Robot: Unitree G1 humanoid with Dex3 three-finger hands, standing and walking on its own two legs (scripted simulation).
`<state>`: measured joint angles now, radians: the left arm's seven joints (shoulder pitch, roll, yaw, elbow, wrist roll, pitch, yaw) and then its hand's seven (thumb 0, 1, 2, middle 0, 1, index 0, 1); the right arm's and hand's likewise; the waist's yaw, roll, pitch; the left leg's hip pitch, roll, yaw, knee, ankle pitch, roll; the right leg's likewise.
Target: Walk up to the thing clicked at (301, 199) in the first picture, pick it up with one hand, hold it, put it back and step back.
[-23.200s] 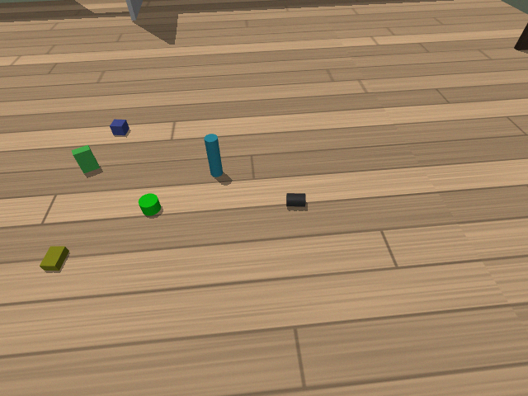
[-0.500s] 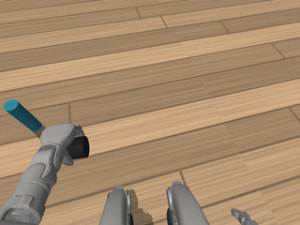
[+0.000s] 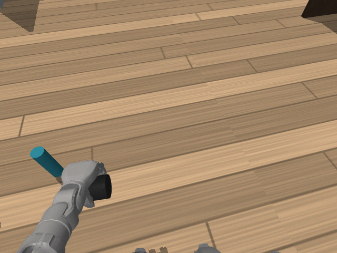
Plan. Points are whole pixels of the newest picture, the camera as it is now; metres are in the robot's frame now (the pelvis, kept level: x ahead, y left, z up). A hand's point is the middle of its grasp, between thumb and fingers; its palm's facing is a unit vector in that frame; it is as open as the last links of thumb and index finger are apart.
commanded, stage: lift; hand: left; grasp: from above
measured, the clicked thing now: (92, 188) +0.34 +0.22 -0.11
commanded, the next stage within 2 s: hold in 0.10 s
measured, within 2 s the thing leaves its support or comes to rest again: neither
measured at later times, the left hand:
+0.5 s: hand (79, 178) +0.33 +0.23 -0.02, palm faces -0.46 -0.03 -0.89, open 9.3 cm
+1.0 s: hand (77, 181) +0.31 +0.22 +0.00, palm faces -0.46 -0.03 -0.89, open 9.4 cm
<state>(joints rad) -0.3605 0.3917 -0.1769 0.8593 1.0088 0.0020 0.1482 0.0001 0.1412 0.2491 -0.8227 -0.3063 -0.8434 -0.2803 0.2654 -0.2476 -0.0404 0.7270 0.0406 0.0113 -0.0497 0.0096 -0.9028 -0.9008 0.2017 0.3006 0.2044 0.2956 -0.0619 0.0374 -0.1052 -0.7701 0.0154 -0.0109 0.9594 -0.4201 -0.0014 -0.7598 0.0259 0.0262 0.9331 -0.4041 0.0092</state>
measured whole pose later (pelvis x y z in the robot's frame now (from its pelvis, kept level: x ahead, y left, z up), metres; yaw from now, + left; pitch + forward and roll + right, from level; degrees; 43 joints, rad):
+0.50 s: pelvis +0.02 +0.00 +0.03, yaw +0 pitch +8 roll +0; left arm -0.30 0.40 -0.21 0.77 1.01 0.00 0.05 0.00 0.15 0.25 -0.80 -0.33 -0.82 -0.31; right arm 0.24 -0.25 -0.05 0.71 0.05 0.04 -0.05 0.01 -0.90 -0.90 0.20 0.30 0.20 0.30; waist -0.03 0.04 -0.08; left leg -0.50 0.01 0.01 0.72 -0.35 0.01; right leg -0.50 0.01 0.05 0.70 -0.34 0.01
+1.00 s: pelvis +0.02 +0.00 +0.05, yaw -1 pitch +4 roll +0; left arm -0.24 0.40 -0.23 0.65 0.99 -0.01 -0.01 0.00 0.13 0.30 -0.78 -0.38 -0.80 -0.36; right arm 0.21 -0.25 -0.03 0.68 0.07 0.05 -0.06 0.01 -0.90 -0.90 0.20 0.30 0.20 0.30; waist 0.00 0.06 -0.04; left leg -0.37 0.01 0.02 0.60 -0.29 0.00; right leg -0.39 0.01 0.06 0.61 -0.29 0.01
